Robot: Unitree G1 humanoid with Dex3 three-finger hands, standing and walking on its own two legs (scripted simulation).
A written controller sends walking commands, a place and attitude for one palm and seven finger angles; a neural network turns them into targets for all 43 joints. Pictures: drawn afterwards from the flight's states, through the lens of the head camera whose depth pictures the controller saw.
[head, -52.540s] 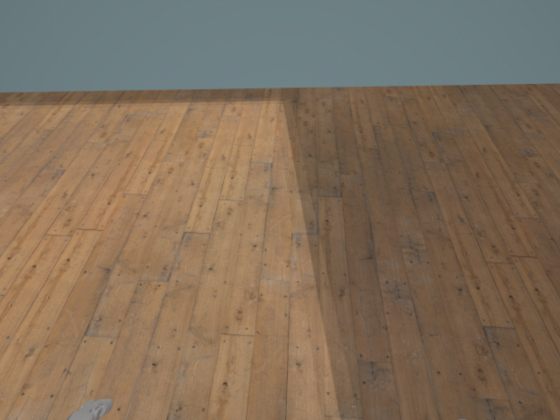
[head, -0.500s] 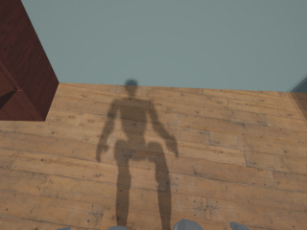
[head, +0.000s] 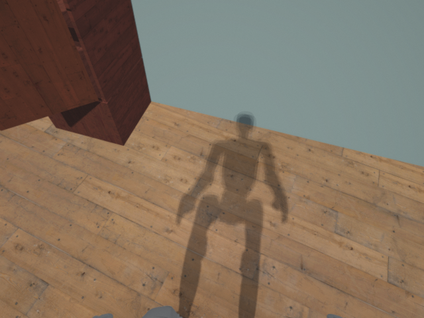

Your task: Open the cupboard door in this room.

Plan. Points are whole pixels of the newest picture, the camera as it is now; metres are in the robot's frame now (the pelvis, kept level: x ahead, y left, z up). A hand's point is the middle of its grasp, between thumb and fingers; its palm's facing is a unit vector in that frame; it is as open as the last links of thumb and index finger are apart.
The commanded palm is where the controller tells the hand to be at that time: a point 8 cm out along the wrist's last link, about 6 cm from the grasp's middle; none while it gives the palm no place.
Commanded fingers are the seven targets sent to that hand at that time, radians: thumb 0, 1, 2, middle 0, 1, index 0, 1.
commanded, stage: turn to face it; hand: left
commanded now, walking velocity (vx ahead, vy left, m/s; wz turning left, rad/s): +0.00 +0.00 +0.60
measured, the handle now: out of the picture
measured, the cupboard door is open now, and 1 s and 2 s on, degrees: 46 46 46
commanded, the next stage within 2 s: take the last steps up to it in 0.78 s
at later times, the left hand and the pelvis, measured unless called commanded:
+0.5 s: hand out of the picture +0.06 +0.19 -0.15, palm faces +0.30 -0.91 -0.28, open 7.4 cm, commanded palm none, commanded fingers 0.00 0.90 0.90 -0.20 -0.30 -0.20 -0.30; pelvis +0.03 -0.03 +0.00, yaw +18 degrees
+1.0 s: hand out of the picture +0.01 +0.20 -0.16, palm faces +0.48 -0.84 -0.23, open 7.4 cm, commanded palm none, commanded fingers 0.00 0.90 0.90 -0.20 -0.30 -0.20 -0.30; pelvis +0.04 -0.01 +0.00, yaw +27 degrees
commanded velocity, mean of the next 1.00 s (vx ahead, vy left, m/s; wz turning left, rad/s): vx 0.04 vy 0.02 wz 0.41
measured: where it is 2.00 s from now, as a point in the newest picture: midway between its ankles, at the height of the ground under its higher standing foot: (154, 295)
